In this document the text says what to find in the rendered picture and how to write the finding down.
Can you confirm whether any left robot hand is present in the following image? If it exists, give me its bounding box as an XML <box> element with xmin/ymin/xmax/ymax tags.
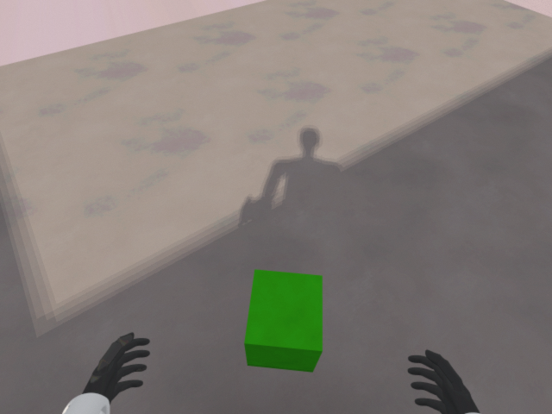
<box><xmin>82</xmin><ymin>332</ymin><xmax>150</xmax><ymax>403</ymax></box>

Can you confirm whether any carton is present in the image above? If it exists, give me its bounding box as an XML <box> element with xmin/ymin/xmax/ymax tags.
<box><xmin>244</xmin><ymin>269</ymin><xmax>323</xmax><ymax>373</ymax></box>

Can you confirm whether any left robot forearm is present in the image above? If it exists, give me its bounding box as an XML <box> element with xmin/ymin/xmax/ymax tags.
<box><xmin>62</xmin><ymin>393</ymin><xmax>110</xmax><ymax>414</ymax></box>

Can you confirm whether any right robot hand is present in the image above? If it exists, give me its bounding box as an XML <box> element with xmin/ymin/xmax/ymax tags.
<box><xmin>408</xmin><ymin>349</ymin><xmax>480</xmax><ymax>414</ymax></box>

